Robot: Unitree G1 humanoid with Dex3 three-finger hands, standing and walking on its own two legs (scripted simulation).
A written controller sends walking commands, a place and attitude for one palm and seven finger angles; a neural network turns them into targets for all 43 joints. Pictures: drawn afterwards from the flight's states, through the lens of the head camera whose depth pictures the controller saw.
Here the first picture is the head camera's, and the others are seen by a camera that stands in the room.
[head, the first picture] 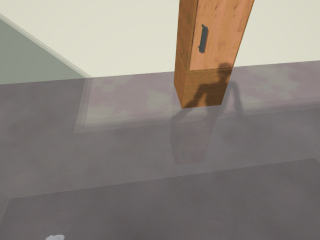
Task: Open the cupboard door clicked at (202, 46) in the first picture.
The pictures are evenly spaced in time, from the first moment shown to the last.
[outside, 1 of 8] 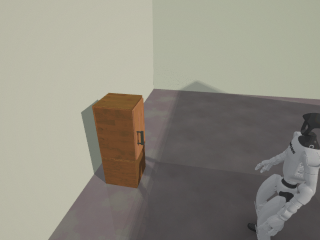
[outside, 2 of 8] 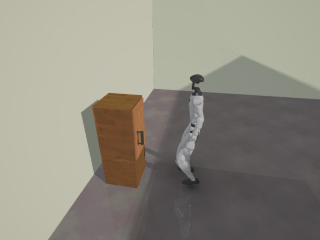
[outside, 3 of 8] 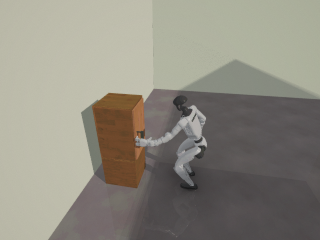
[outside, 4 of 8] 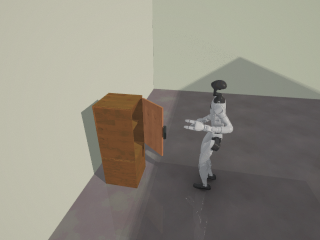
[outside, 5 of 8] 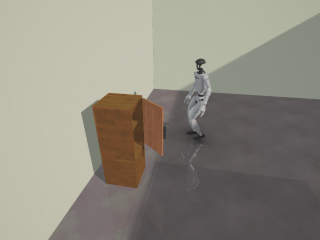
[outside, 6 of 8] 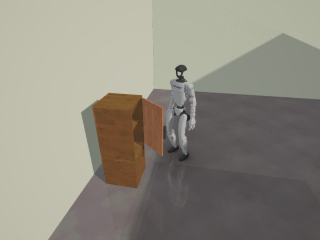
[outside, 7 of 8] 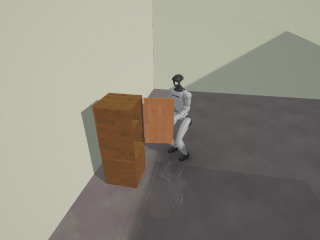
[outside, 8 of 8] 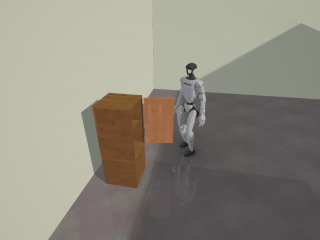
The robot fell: no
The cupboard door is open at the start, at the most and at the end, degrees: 0 101 100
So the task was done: yes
